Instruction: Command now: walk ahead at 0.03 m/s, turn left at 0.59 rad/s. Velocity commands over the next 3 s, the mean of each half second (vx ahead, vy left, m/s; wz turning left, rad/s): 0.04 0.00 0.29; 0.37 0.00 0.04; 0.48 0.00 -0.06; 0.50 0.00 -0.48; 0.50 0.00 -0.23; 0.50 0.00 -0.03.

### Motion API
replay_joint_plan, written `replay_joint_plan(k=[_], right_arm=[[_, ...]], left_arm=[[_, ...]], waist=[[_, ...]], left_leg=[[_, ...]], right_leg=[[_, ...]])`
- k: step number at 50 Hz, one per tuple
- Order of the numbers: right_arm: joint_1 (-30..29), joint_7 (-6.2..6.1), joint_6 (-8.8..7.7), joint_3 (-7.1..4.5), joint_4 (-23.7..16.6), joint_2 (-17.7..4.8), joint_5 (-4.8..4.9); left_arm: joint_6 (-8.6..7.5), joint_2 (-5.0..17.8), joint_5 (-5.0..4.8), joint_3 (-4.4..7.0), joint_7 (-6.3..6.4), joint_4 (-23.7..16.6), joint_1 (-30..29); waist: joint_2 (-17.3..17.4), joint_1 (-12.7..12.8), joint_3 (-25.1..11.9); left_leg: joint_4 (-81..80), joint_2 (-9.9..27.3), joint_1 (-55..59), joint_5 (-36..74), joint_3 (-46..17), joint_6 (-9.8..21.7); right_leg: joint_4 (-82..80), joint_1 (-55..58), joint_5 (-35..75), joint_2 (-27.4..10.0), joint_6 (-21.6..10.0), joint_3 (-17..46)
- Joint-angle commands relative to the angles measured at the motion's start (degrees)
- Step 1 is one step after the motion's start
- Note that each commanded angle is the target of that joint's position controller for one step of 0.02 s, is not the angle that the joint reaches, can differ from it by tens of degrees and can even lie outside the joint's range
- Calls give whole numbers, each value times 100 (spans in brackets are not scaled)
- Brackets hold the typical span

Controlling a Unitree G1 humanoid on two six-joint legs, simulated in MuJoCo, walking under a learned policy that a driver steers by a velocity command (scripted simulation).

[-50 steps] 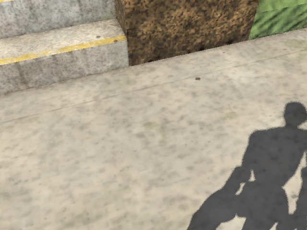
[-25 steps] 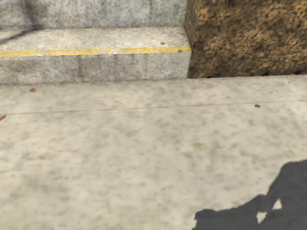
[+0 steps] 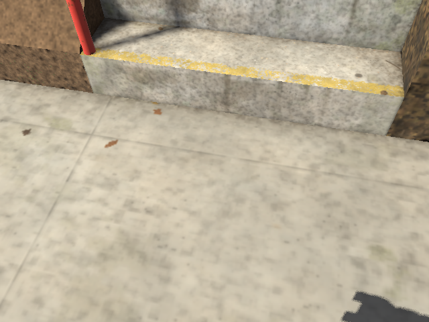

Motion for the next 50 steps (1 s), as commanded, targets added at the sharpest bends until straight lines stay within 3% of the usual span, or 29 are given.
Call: replay_joint_plan(k=[1, 4, 8, 10, 11, 12, 13, 14, 15, 16, 17, 18, 19, 20, 21, 23, 27, 34, 36, 37, 38, 39, 40, 41, 42, 44, 48, 50], right_arm=[[486, -13, 14, -17, -383, -130, -6], [209, 29, -22, 56, -597, -97, -66], [284, 127, -30, 51, -613, -234, -81], [586, 184, -37, 33, -495, -203, -99], [716, 199, -31, 0, -427, -258, -117], [791, 188, -24, -45, -468, -453, -162], [563, 106, 7, -94, -695, -906, -189], [467, 151, -94, -119, -772, -1059, -379], [142, 188, -231, -68, -797, -854, -431], [-181, 205, -345, -7, -756, -618, -346], [-350, 207, -417, 67, -756, -385, -257], [-479, 199, -453, 119, -725, -257, -214], [-450, 189, -476, 170, -681, -125, -227], [-221, 179, -486, 189, -555, -18, -216], [38, 166, -478, 150, -445, -96, -173], [470, 117, -460, 14, -282, -486, -108], [626, 73, -558, -75, -156, -606, -71], [535, 197, -603, -169, -40, -694, 32], [396, 225, -570, -158, -39, -660, 71], [386, 240, -569, -114, -34, -535, 42], [269, 252, -592, -31, -67, -300, -8], [33, 270, -659, 101, -255, 126, -84], [-3, 233, -787, 51, -500, -63, -16], [83, 236, -849, -53, -424, -502, 69], [112, 269, -853, -74, -366, -582, 107], [55, 273, -819, -77, -296, -496, -17], [-73, 279, -743, -22, -343, -229, -101], [-463, 270, -748, 41, -503, -88, -89]], left_arm=[[-9, 821, 0, 219, 55, -298, -29], [35, 1001, -49, 288, 80, -269, 23], [109, 1134, -161, 326, -3, -215, 15], [163, 1083, -253, 297, -28, -162, -25], [183, 945, -283, 259, -46, -67, 170], [186, 664, -249, 181, -94, 12, 389], [157, 190, 27, 28, -195, -146, 517], [140, 677, -44, 218, -114, -290, -10], [177, 936, -154, 309, -62, -252, -88], [235, 879, -160, 334, -38, -85, 176], [295, 818, -107, 349, -2, 134, 432], [328, 780, -71, 358, 14, 220, 598], [321, 710, -82, 349, 14, 262, 656], [296, 623, -107, 325, -17, 331, 755], [259, 575, -152, 294, -52, 317, 604], [152, 670, -227, 283, -89, 89, -38], [-111, 658, -253, 261, -183, 49, -221], [-317, 544, -299, 173, -355, 128, -161], [-337, 565, -278, 185, -378, 289, 205], [-327, 640, -283, 229, -360, 454, 616], [-321, 803, -311, 293, -314, 621, 1205], [-320, 1298, -244, 404, -243, 709, 1868], [-342, 1781, -190, 529, -289, 709, 2078], [-390, 1333, -190, 397, -309, 598, 1723], [-416, 1017, -200, 306, -326, 484, 1405], [-410, 826, -167, 229, -371, 346, 964], [-394, 834, -140, 209, -339, 440, 1200], [-365, 857, -155, 201, -284, 505, 1362]], waist=[[-802, -43, -772], [-755, 45, -1000], [-935, 27, -982], [-876, -177, -950], [-820, -204, -921], [-330, -169, -854], [1320, 164, -843], [1276, -184, -598], [836, -60, -361], [740, 137, -322], [640, 216, -422], [620, 294, -437], [551, 324, -522], [513, 270, -685], [584, 90, -617], [738, -276, -252], [516, -397, -148], [456, -234, -166], [370, 55, -291], [327, 242, -432], [213, 516, -631], [-867, 754, -866], [-1777, 753, -801], [-1101, 600, -422], [-935, 423, -135], [-631, 198, 69], [-599, 135, -27], [-538, 220, 28]], left_leg=[[-459, 287, -49, 218, 219, -70], [-1265, 461, 251, 328, 227, 30], [-2393, 321, 948, 518, 465, 280], [-3582, 146, 1600, 1123, 680, 525], [-4094, 10, 2009, 1245, 732, 673], [-4696, 510, 2464, 1526, -27, 916], [-4889, 1984, 2819, 2826, -1772, 1434], [-5351, 2429, 1608, 2423, -2212, 2173], [-5464, 2016, 1350, 1997, -1790, 2018], [-5417, 1665, 1331, 1951, -1343, 1714], [-5351, 1441, 1410, 2114, -1026, 1516], [-5290, 1336, 1394, 2576, -799, 1456], [-5219, 1256, 1432, 2972, -643, 1445], [-5284, 1174, 1703, 2469, -565, 1435], [-5459, 1156, 1980, 1549, -679, 1450], [-5850, 1435, 2487, 309, -1315, 1596], [-6065, 1720, 3025, 235, -1627, 1742], [-5979, 1534, 2330, 436, -1185, 1717], [-5615, 1349, 1772, 459, -926, 1552], [-5280, 1193, 1394, 521, -794, 1432], [-4616, 952, 792, 641, -516, 1207], [-2667, 291, -344, 478, 270, 756], [-1210, -99, -1709, -561, 326, 579], [-416, 314, -2166, -344, -114, 633], [-242, 512, -2326, 253, -107, 702], [-470, 813, -2118, 1115, -35, 663], [-1002, 853, -1679, 2056, 266, 407], [-1761, 784, -1540, 2488, 371, 352]], right_leg=[[-1054, 792, 556, -1474, -1238, 1031], [-1071, 928, 512, -1723, -1369, 977], [-998, 797, -135, -1712, -1238, 813], [-661, 618, -360, -1612, -995, 669], [-377, 398, -534, -1445, -723, 523], [349, -113, -1143, -1107, -225, 180], [1905, -1175, -2822, -410, 403, -471], [2680, -1318, -3124, -283, 425, 226], [3176, -1158, -2648, -369, 385, 463], [3327, -1128, -2146, -374, 392, 514], [3472, -1002, -1829, -414, 458, 550], [3561, -856, -1564, -429, 539, 580], [3547, -666, -1413, -429, 593, 582], [3269, -634, -1224, -462, 623, 528], [2883, -793, -1125, -455, 611, 434], [2396, -1373, -1251, -404, 513, 386], [1681, -1514, -1439, -477, 291, 442], [732, -312, -1220, -298, -7, 113], [228, 687, -723, -129, -87, -68], [150, 1387, -706, -70, -116, -73], [80, 2287, -822, -350, -236, 292], [-507, 3259, -1578, -1520, -664, 1923], [-1232, 3564, -2534, -2447, -1422, 3919], [-1326, 3276, -3075, -2417, -1464, 3874], [-1367, 3022, -2941, -2125, -1234, 3342], [-1512, 2449, -1645, -1727, -975, 2457], [-1603, 2006, 951, -1244, -888, 1250], [-1619, 1897, 1499, -1099, -816, 907]])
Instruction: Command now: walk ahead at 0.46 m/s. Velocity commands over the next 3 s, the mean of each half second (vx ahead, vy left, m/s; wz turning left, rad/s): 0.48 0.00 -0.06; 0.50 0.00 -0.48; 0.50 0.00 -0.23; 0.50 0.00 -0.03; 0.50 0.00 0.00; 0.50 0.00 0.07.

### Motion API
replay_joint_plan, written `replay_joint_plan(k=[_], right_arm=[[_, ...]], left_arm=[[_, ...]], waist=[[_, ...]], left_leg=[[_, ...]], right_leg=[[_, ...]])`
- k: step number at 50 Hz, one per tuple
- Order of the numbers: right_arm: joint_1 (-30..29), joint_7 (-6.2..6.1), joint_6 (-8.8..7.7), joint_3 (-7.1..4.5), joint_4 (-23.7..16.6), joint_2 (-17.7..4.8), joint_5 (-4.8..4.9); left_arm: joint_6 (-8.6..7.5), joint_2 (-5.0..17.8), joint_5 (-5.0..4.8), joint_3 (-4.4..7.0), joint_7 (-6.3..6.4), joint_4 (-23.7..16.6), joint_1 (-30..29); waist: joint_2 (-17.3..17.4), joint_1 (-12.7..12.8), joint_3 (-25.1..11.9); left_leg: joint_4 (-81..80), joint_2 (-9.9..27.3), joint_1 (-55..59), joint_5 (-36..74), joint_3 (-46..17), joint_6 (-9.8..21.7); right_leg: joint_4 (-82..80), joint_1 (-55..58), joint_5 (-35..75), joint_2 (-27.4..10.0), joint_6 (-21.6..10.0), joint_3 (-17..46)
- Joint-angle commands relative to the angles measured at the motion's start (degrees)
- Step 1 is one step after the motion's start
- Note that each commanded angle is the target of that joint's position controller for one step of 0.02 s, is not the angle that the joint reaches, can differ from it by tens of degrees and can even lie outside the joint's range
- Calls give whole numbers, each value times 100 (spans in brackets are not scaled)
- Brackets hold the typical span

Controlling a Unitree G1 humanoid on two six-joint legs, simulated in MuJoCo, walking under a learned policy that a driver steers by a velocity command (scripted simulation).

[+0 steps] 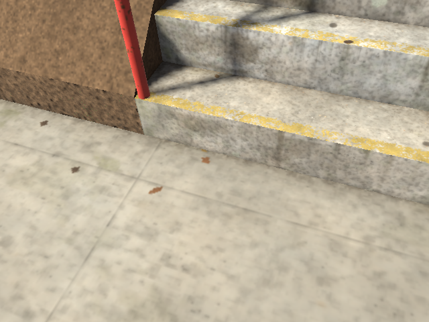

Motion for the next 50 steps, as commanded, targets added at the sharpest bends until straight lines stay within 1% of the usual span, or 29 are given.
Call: replay_joint_plan(k=[1, 5, 8, 11, 12, 13, 14, 15, 16, 17, 18, 20, 22, 24, 26, 30, 35, 36, 38, 39, 40, 41, 42, 43, 44, 45, 46, 47, 50], right_arm=[[-657, 7, -92, 31, -587, -86, 3], [-1462, 154, -151, 113, -839, 36, 71], [-1778, 271, -195, 107, -1011, -48, 105], [-1331, 293, -199, -10, -953, -360, 76], [-582, 250, -184, -118, -755, -568, 78], [452, 171, -160, -227, -488, -831, 59], [1283, 107, -138, -360, -340, -1429, -132], [1398, 124, -126, -267, -223, -1083, -47], [993, 106, -99, -156, -251, -747, 4], [527, 84, -83, -98, -305, -569, 9], [170, 111, -106, -48, -288, -424, -21], [-203, 143, -208, -18, -255, -255, -87], [-217, 160, -315, -51, -98, -296, -88], [-191, 125, -359, -88, 35, -409, -134], [-69, 64, -351, -106, 151, -477, -144], [63, -20, -305, -119, 264, -643, -100], [514, -68, -92, -194, 510, -856, 4], [524, -81, -38, -215, 525, -906, 37], [353, -119, 48, -260, 466, -1066, 56], [274, -151, 92, -283, 431, -1141, 62], [189, -176, 134, -273, 408, -1135, 72], [220, -206, 108, -192, 305, -974, 21], [731, -100, -56, 87, -6, -101, -156], [311, 7, -322, 91, -36, -410, -9], [-271, 78, -457, 8, -216, -737, 197], [-387, 66, -513, 55, -264, -691, 156], [-408, 18, -498, 31, -220, -704, 8], [-317, -7, -425, -13, -214, -772, -73], [-203, -38, -251, 9, -282, -590, -159]], left_arm=[[-55, 910, -23, 171, 88, -302, -73], [-11, 1024, -83, 171, 147, -161, 402], [65, 1070, -109, 195, 165, -69, 543], [137, 1265, -84, 267, 205, -94, 429], [184, 1281, -56, 270, 212, -118, 322], [192, 1205, -12, 227, 221, -195, 238], [109, 572, 64, 43, 180, -388, 794], [-32, 407, -27, -45, 104, -222, 1062], [-137, 1075, -205, 147, 61, -404, 434], [-168, 1110, -296, 155, 59, -577, -91], [-139, 980, -245, 147, 84, -614, -303], [52, 808, -175, 187, 132, -506, -21], [207, 597, -170, 169, 170, -463, 141], [268, 627, -144, 200, 216, -606, -135], [244, 641, -112, 223, 205, -723, -442], [160, 487, -89, 163, 51, -955, -1170], [162, 458, -94, 122, -133, -1469, -1966], [167, 478, -95, 129, -170, -1567, -2024], [192, 645, -111, 202, -212, -1661, -1811], [210, 794, -120, 283, -211, -1622, -1404], [210, 1052, -139, 439, -185, -1436, -589], [244, 1492, -133, 651, -82, -1189, 474], [234, 2171, -149, 783, -18, -1158, 570], [147, 1791, -81, 655, -25, -1339, 728], [93, 1462, -27, 562, -26, -1320, 531], [64, 1304, -69, 515, -25, -1372, 164], [66, 1151, -79, 463, -29, -1463, -274], [62, 1002, -40, 398, -2, -1562, -539], [28, 1115, -60, 419, 79, -1627, -710]], waist=[[-695, 19, 425], [-684, 285, 612], [-714, 233, 701], [-945, -190, 199], [-973, -625, -292], [-902, -1095, -955], [320, -982, -2055], [1119, -886, -2820], [695, -924, -1796], [285, -778, -944], [-198, -543, -396], [65, -166, -80], [103, -41, 81], [76, -48, 293], [15, -136, 355], [-110, -423, 452], [-153, -721, 658], [-122, -695, 653], [84, -458, 380], [203, -201, 56], [137, 266, -388], [-231, 727, -976], [-1871, 147, -1400], [-1407, 459, -2240], [-1088, 579, -1529], [-609, 331, -992], [-264, 52, -594], [-300, -168, -469], [-358, -394, -283]], left_leg=[[-1001, -38, -408, 817, 157, -84], [-2220, -260, -77, 1357, 307, 7], [-2594, -327, -163, 1010, 228, 197], [-2694, -677, 800, 308, 431, 493], [-2823, -862, 1825, 333, 582, 674], [-2701, -529, 3566, 610, 250, 930], [-2547, 1090, 6133, 303, -2039, 1707], [-3562, 1814, 6782, -498, -4233, 2215], [-3821, 1539, 5997, -940, -3584, 1838], [-3971, 1347, 4963, -717, -2590, 1587], [-4234, 1091, 4001, -288, -1962, 1428], [-4693, 766, 2996, -37, -1192, 1260], [-4979, 724, 2534, 237, -706, 1298], [-5131, 704, 2456, 455, -299, 1272], [-5138, 640, 2673, 708, 50, 1199], [-5155, 562, 3033, 913, 661, 987], [-4731, 976, 4321, 1330, 858, 881], [-4566, 1047, 4518, 1627, 885, 826], [-3910, 1054, 4664, 3350, 1075, 676], [-3242, 1001, 4649, 4298, 1175, 593], [-2137, 807, 4332, 4681, 1345, 438], [-505, 560, 3090, 3566, 1369, 204], [1596, -561, 275, -1626, 1107, -183], [2483, -908, -564, -2693, -308, -138], [2440, -567, -1054, -2127, -508, 17], [1938, -304, -881, -1619, -452, 99], [1395, -110, -482, -1355, -403, 50], [1100, 26, -24, -1191, -425, -4], [417, -7, 406, -972, -266, -290]], right_leg=[[-691, -71, 2456, -1207, -668, 655], [-744, 178, 2081, -1326, -628, 596], [-485, 780, 2414, -1647, -637, 671], [398, 1168, 4593, -1718, -509, 613], [1295, 1060, 5451, -1561, -418, 459], [2574, 136, 5002, -1349, -253, 359], [4930, -2112, 2270, -561, 61, 145], [6199, -3221, -1803, 98, 155, 868], [6548, -3818, -1620, -309, 78, 1061], [6357, -3869, -1130, -606, 39, 865], [5927, -3677, -733, -841, 74, 740], [5479, -3023, -289, -1107, 153, 797], [5319, -2897, -113, -1138, 259, 814], [4990, -3262, 338, -1139, 354, 929], [4435, -3569, 1010, -1091, 397, 997], [3006, -3433, 2057, -977, 351, 564], [2250, -3978, 1420, -896, 141, 259], [2186, -3988, 1109, -846, 68, 166], [2104, -3394, 495, -538, -146, -165], [2091, -2780, 246, -292, -277, -340], [1778, -1645, 455, -1, -465, -435], [1652, 192, 627, -238, -765, 265], [1291, 2309, -186, -1743, -1771, 3398], [368, 2940, -644, -2222, -2152, 5160], [257, 2560, -229, -2051, -1802, 4284], [290, 1694, 382, -1821, -1580, 3498], [239, 796, 1101, -1621, -1420, 2944], [102, 203, 1665, -1488, -1370, 2603], [-134, -641, 2595, -1276, -1393, 2086]])
Over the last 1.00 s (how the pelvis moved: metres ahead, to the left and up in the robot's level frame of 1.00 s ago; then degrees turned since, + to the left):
0.17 0.01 0.01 6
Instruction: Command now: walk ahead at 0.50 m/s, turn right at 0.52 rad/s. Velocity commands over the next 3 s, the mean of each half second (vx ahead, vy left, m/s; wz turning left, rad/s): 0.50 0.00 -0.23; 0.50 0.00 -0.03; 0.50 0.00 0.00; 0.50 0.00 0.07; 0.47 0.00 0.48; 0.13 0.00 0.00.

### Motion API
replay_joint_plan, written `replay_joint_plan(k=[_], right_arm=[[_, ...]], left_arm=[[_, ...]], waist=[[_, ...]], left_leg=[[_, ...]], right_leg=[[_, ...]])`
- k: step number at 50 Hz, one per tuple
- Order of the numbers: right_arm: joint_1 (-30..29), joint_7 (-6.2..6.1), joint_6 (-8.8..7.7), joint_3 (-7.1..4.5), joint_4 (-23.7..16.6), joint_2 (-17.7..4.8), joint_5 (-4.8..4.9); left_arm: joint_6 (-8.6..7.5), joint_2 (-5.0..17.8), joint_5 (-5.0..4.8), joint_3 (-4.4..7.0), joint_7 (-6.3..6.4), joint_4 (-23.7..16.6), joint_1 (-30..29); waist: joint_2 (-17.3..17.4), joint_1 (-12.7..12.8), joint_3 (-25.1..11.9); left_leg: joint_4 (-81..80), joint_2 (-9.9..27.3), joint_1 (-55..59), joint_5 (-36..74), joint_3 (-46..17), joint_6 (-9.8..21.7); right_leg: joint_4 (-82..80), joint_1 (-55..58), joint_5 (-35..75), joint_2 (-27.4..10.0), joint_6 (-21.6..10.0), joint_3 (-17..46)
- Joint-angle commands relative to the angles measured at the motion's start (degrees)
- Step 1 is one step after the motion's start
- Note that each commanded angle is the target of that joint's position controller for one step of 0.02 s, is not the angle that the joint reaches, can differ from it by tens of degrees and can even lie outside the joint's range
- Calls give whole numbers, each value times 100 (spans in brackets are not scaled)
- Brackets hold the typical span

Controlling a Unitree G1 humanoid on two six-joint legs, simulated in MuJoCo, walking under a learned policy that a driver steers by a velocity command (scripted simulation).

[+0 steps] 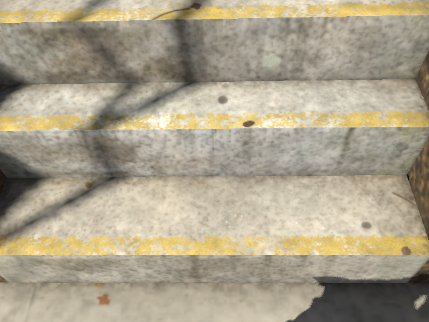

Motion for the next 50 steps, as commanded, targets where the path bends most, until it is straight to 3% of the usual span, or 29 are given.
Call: replay_joint_plan(k=[1, 5, 9, 12, 14, 15, 16, 17, 18, 19, 20, 22, 25, 27, 28, 29, 31, 34, 36, 37, 38, 39, 40, 41, 43, 44, 46, 48, 50], right_arm=[[168, -43, 41, -117, -374, -446, -75], [-652, -25, 32, 18, -537, -184, -57], [-1203, -2, -37, 7, -739, -342, 3], [-666, 44, -50, -46, -583, -505, -19], [244, 22, -98, -171, -326, -687, -95], [1078, -12, -149, -258, -246, -1024, -198], [1500, 11, -121, -352, -94, -1440, -227], [1769, 75, -99, -364, 79, -1151, -43], [1289, 63, -83, -277, -85, -775, 27], [758, 13, -16, -169, -188, -522, 24], [539, -24, 27, -97, -239, -388, -34], [464, -64, 15, -44, -191, -326, -119], [264, -38, -17, -31, -182, -353, -106], [300, -7, 32, -59, -203, -488, -101], [645, 23, 102, -99, -87, -657, -87], [691, 43, 163, -89, -91, -623, -53], [715, 35, 237, -68, -94, -603, 19], [683, -71, 321, -62, -91, -692, 102], [543, -110, 301, 60, -172, -413, 167], [419, -104, 213, 174, -360, -83, 10], [1484, -56, 199, 231, -12, 228, -57], [1676, 6, 233, 122, 147, -175, 104], [1093, 30, 276, 57, 33, -286, 256], [644, 17, 307, 85, -56, -137, 254], [261, -16, 302, 224, -282, 274, 149], [129, -1, 305, 348, -328, 720, 145], [-130, -13, 265, 495, -679, 984, 290], [-508, 13, 244, 636, -994, 1124, 244], [-578, 2, 278, 761, -1176, 1235, 175]], left_arm=[[-133, 881, -23, 215, 118, -487, -268], [-108, 884, -16, 191, 211, -333, -1], [-87, 947, 40, 189, 222, -175, 273], [-35, 897, 33, 158, 232, -114, 136], [-16, 743, 6, 71, 210, -127, -37], [-51, 527, 91, -34, 218, -276, -122], [-135, -130, 133, -242, 185, -222, 827], [-165, 469, -91, -152, 175, -106, 917], [-156, 884, -161, -68, 170, -222, 167], [-152, 889, -45, -73, 200, -355, -382], [-143, 798, 112, -82, 231, -447, -646], [-87, 504, 165, -143, 264, -433, -438], [-15, 37, 180, -319, 282, -413, -266], [43, -109, 192, -386, 283, -443, -525], [126, -18, 180, -374, 288, -266, -223], [199, 84, 129, -353, 300, -271, -197], [248, 203, 98, -334, 298, -424, -710], [108, 171, 106, -286, 274, -487, -616], [-23, 252, 194, -194, 227, -239, 55], [-14, 732, 251, -91, 266, -43, 816], [64, 881, 274, -87, 242, 200, 1176], [43, 824, 275, -26, 204, 249, 1188], [58, 499, 210, -76, 165, 240, 834], [104, 245, 186, -152, 159, 247, 578], [149, 69, 231, -247, 211, 505, 688], [174, 8, 258, -270, 215, 881, 1198], [192, -106, 224, -296, 207, 1300, 1608], [218, -213, 235, -358, 171, 1433, 1524], [227, -224, 263, -445, 154, 1472, 1309]], waist=[[-233, -289, -593], [-545, 90, -450], [-660, 284, -386], [-933, 19, -613], [-813, -498, -912], [-280, -822, -1603], [1428, -325, -2012], [1166, -546, -2013], [587, -637, -1205], [129, -509, -746], [4, -394, -467], [184, -142, -537], [240, 101, -690], [443, -20, -868], [756, -80, -1120], [797, -85, -1104], [719, -223, -724], [728, -23, -743], [333, 316, -923], [-850, 456, -1238], [-1839, 32, -1357], [-1280, 77, -994], [-792, 101, -283], [-612, 88, 31], [-444, 29, 285], [-838, 165, 133], [-559, 120, 170], [-165, 32, 251], [-268, -125, 234]], left_leg=[[-719, 130, -400, 490, 18, -244], [-2655, -159, 127, 2126, 270, -353], [-3391, -319, 186, 2383, 145, -193], [-3328, -409, 584, 1556, 204, 75], [-3892, -579, 1776, 1548, 413, 354], [-3800, 319, 3270, 2412, -592, 749], [-3995, 1727, 5024, 3193, -2955, 1860], [-4547, 1952, 5037, 1178, -3994, 2175], [-4754, 1663, 4301, 383, -3186, 1881], [-4957, 1368, 3450, 552, -2421, 1612], [-5147, 1169, 2770, 1202, -2041, 1512], [-5235, 828, 2188, 2859, -1253, 1391], [-5031, 501, 1570, 4591, -210, 1304], [-4912, 479, 1569, 4957, -53, 1251], [-4931, 597, 1636, 4726, -102, 1372], [-4891, 691, 1707, 4277, -220, 1419], [-4886, 815, 1853, 3450, -477, 1384], [-4167, 846, 2528, 4605, -607, 1242], [-2672, 283, 2258, 5076, -197, 899], [-827, -237, 641, 2391, 52, 452], [981, -695, -264, -1302, 189, 121], [2523, -598, -1133, -1733, -21, -30], [3005, -417, -1988, -1485, -131, -31], [3371, -311, -2531, -1113, 11, -40], [4357, -196, -3393, -667, 39, -130], [6359, -357, -4035, -968, 392, -114], [7395, -360, -5315, -969, -122, 110], [7161, -331, -5709, -488, -322, 200], [7151, -346, -5668, -3, -117, 168]], right_leg=[[-1096, 532, 2240, -1487, -1145, 1446], [-1048, 223, 1840, -1029, -694, 741], [-788, 749, 1388, -1373, -555, 1151], [-178, 1230, 1767, -1633, -413, 1435], [1143, 1099, 3176, -1134, -174, 1106], [2562, 254, 2194, -856, 31, 1012], [4631, -1818, -2282, 146, 460, 646], [5520, -2770, -2590, -58, 475, 962], [5643, -3065, -1940, -410, 438, 922], [5287, -2903, -1346, -770, 441, 625], [4975, -2578, -1115, -906, 500, 507], [4559, -1842, -827, -980, 604, 339], [3065, -939, -731, -890, 856, -33], [2321, -439, -503, -737, 937, -265], [2625, -100, -536, -525, 969, -522], [2607, -65, -604, -568, 916, -487], [2156, -310, -652, -576, 717, -469], [711, 8, -383, -446, 344, -545], [-604, 1142, 963, -552, 117, -329], [-599, 2587, 3676, -1712, -122, 1249], [-426, 2524, 4695, -2865, -1092, 2248], [-662, 2049, 2504, -3063, -1734, 2504], [-802, 1692, 746, -2642, -1456, 1970], [-920, 1425, -427, -2260, -1129, 1721], [-1106, 1067, -750, -2133, -1001, 1659], [-1201, 1314, -486, -2325, -1164, 1842], [-1005, 1616, -503, -2358, -909, 1576], [-988, 1244, -706, -2207, -611, 1153], [-1092, 584, -588, -2071, -489, 807]])
Over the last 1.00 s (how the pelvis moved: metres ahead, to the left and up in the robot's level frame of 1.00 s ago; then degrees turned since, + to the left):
0.55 -0.06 -0.01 -19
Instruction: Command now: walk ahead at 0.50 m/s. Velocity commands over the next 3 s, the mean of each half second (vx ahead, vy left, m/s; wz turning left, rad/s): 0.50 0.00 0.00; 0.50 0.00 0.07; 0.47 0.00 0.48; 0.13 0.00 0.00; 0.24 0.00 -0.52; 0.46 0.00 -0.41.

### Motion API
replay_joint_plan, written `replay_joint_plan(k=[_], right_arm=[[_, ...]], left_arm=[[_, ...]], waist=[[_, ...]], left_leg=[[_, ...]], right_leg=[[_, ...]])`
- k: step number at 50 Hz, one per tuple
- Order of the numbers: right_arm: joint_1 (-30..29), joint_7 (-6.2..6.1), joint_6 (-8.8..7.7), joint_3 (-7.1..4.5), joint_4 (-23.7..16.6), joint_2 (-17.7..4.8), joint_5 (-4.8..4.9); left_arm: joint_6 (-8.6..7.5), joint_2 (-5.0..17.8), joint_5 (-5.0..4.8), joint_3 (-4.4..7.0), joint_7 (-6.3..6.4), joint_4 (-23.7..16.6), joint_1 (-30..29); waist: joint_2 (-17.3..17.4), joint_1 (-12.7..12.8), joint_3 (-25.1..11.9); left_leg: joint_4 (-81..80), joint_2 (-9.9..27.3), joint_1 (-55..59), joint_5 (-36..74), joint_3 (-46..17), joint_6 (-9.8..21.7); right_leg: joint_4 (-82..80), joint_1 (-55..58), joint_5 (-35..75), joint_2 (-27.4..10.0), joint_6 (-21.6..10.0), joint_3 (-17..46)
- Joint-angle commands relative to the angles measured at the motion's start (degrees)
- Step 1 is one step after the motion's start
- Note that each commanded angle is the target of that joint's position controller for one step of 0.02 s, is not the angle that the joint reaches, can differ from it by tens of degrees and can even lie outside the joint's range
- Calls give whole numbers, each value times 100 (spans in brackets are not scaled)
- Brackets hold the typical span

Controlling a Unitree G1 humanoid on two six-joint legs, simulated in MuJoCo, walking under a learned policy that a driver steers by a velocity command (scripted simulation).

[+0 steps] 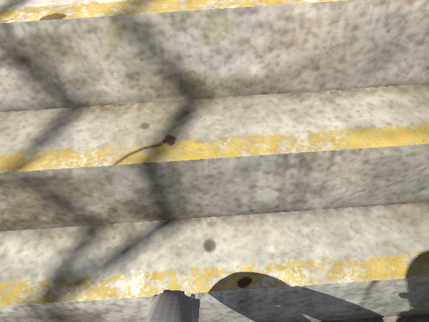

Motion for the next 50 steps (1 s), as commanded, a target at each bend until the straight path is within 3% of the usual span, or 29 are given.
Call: replay_joint_plan(k=[1, 4, 6, 9, 10, 11, 12, 13, 15, 16, 17, 18, 20, 23, 28, 32, 37, 38, 39, 40, 41, 42, 43, 44, 45, 46, 47, 48, 50], right_arm=[[-833, -7, -88, 270, -930, 270, -64], [-1781, -78, -117, 409, -1580, 249, -239], [-2398, -94, -147, 598, -1967, 442, -358], [-684, 65, -196, 100, -1272, -234, -144], [-111, 100, -184, -47, -1036, -605, -121], [636, 66, -117, -241, -548, -1045, -245], [2080, -50, 59, -479, 113, -1703, -466], [2223, -226, 130, -497, 503, -1608, -643], [1170, -172, 90, -197, 917, -462, -430], [798, -78, 60, -57, 1132, 148, -376], [527, 16, 72, 58, 1359, 573, -435], [480, 80, 92, 39, 1543, 607, -433], [609, 147, 80, 27, 1672, 425, -454], [311, 96, -48, 55, 1616, 59, -536], [2155, 45, -68, -41, 2126, -226, -428], [2731, -159, -84, -124, 2270, -229, -378], [2918, -396, 121, -246, 2354, -345, -218], [2553, -405, 238, -291, 2238, -504, -106], [2314, -460, 283, -343, 2256, -722, 157], [2570, -390, 227, -280, 2441, -892, 27], [3023, -324, 20, -368, 2611, -1229, -65], [3841, -169, -223, -282, 2649, -878, -146], [3589, -55, -521, -379, 2653, -1335, 20], [2332, 143, -577, -502, 2522, -1236, -120], [1570, 180, -653, -507, 2119, -709, 60], [1038, 165, -610, -494, 1547, -392, 135], [335, 116, -377, -436, 1068, 34, 176], [-130, 104, -107, -318, 826, 177, 38], [311, 116, 185, -200, 717, 226, -49]], left_arm=[[-94, 446, -11, -43, 4, -255, -322], [-139, 565, -304, -85, 219, -67, 86], [-19, 1050, -537, 138, 441, 135, 545], [-51, 1371, -177, 173, 348, 120, 351], [-65, 1454, -145, 233, 386, 34, 19], [-142, 973, -152, 177, 278, 9, 286], [-231, 935, -145, 227, 71, -156, -531], [-333, 587, -153, 233, -196, -438, -1208], [-374, -96, -311, 20, -368, -1404, -2513], [-352, -214, -291, -55, -328, -1546, -2407], [-278, -381, -295, -147, -300, -1487, -1927], [-224, -489, -368, -236, -296, -1478, -1615], [-237, -635, -377, -404, -289, -1573, -1535], [-227, -198, -219, -419, -210, -1767, -2180], [-98, -312, -265, -342, 28, -1627, -2608], [-200, -423, -401, -432, -37, -2104, -3700], [-179, -708, -313, -649, -233, -2931, -4816], [-168, -749, -246, -778, -341, -2974, -4808], [-243, -964, -318, -942, -404, -3124, -5162], [-248, -486, -439, -661, -377, -2830, -4289], [-299, -2, -394, -401, -308, -2610, -3292], [-429, 14, -232, -350, -260, -2363, -2799], [-350, 934, -28, -4, -114, -2155, -1281], [-100, 1253, 184, 183, 15, -1220, -326], [23, 1394, 422, 219, -75, -673, 174], [70, 1102, 345, 178, -143, -669, -446], [106, 525, 129, 43, -114, -567, -1627], [96, 70, 89, -89, -84, -349, -2322], [-12, -131, 128, -138, -17, -191, -2940]], waist=[[-286, -280, 665], [-591, -135, 274], [-687, -3, -160], [-2014, -895, -1621], [-2209, -1254, -1736], [-719, -1219, -2128], [1213, -1803, -2329], [1749, -1605, -2079], [575, -796, 133], [36, -316, 593], [80, 93, 599], [112, 271, 685], [41, 396, 659], [-163, 419, 430], [124, -496, 386], [585, -842, 595], [709, -963, 758], [563, -855, 657], [841, -623, 368], [1011, -171, -630], [1753, 252, -1191], [1476, -55, -1993], [725, 744, -3306], [-718, 943, -3330], [-1689, 765, -3345], [-1454, 449, -3021], [-1276, -70, -1581], [-1158, -406, -803], [-789, -1097, -21]], left_leg=[[-192, 81, -1168, 770, 25, -42], [-2398, 432, 118, 1475, 973, -296], [-4565, 564, 1520, -338, 1287, -100], [-5598, -557, 3696, -1382, 1758, 449], [-6701, -414, 4123, -1496, 776, 750], [-7751, 604, 5718, -2035, -1445, 1455], [-10562, 1354, 6851, -2242, -4148, 2018], [-11757, 1896, 6602, -2551, -5817, 2012], [-11048, 1828, 4657, -2629, -3910, 1369], [-10688, 1560, 3987, -1826, -2725, 1061], [-10688, 1417, 3722, -1198, -2018, 813], [-10872, 1356, 3773, -712, -1531, 657], [-11114, 1204, 4076, 290, -539, 535], [-11567, 891, 3152, 613, 578, 831], [-11566, 1488, 6145, 580, -396, 1078], [-12003, 1986, 7658, 502, -764, 1039], [-13134, 1986, 7372, 1207, -213, 965], [-13722, 1824, 6601, 1897, 308, 1038], [-13585, 1672, 5525, 5193, 872, 958], [-12476, 1580, 5790, 9629, 1035, 1258], [-11428, 1804, 6479, 12488, 770, 1227], [-9409, 1528, 4685, 13319, 306, 1077], [-8287, 1207, 5280, 11431, -113, 874], [-6454, 445, 4257, 5264, -174, 826], [-3972, -195, 3242, 2403, -1222, 657], [-2550, -311, 2156, 2271, -1436, 609], [-1910, -147, 1004, 2260, -1003, 631], [-1510, 74, 713, 2265, -786, 697], [-1201, 154, 1016, 1908, -637, 683]], right_leg=[[-1151, -709, 386, -1398, -697, 936], [-1773, -1247, 1369, -1204, -838, 899], [-2535, -472, 2394, -1448, -844, 889], [-263, 1404, 11443, -1628, -918, 285], [720, 1703, 11718, -1618, -930, 421], [2222, -307, 11284, -1113, -770, 203], [4062, -1621, 4787, -169, -635, 721], [6949, -2829, 1093, 581, -558, 1794], [8904, -4748, 395, 337, -791, 1811], [9211, -4850, 572, 239, -818, 1526], [9874, -4929, 531, 295, -842, 1587], [10253, -5223, 492, 290, -837, 1574], [10183, -5911, 893, 187, -772, 1531], [8976, -5260, 2305, 239, -300, 898], [10640, -7662, 1360, 188, -14, 1132], [10807, -9063, 652, -109, 152, 1172], [9186, -8227, 616, -812, 339, 106], [7626, -6687, 531, -895, 241, -758], [5996, -4191, -443, -738, -127, -930], [6159, -2288, -1270, 132, -283, -1785], [5535, -1469, -1535, 446, -514, -1183], [5041, 563, -2687, -372, -1278, 848], [2854, 1250, -3180, -957, -1489, 2666], [1670, 1841, -1944, -1478, -1663, 3630], [376, 1564, -1263, -2203, -1825, 4727], [539, 1181, -2204, -2482, -1589, 4473], [978, 38, -2582, -2480, -1031, 3341], [990, -1045, -2556, -2320, -499, 2442], [545, -2319, -1801, -2379, -27, 1057]])
Over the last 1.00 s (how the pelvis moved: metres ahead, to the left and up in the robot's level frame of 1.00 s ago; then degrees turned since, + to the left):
0.40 0.01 0.00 -5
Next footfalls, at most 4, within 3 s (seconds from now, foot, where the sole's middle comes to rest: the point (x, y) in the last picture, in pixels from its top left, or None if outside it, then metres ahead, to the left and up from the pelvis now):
0.18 left None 0.24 0.14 -0.57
0.88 right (345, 252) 0.51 -0.23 -0.35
1.44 left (165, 123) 0.69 0.17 -0.12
1.78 right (228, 253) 0.51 0.03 -0.35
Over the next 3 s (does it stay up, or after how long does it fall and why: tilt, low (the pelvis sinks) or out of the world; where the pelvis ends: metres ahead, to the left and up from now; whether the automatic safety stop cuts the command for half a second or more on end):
stays up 0.21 0.24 0.19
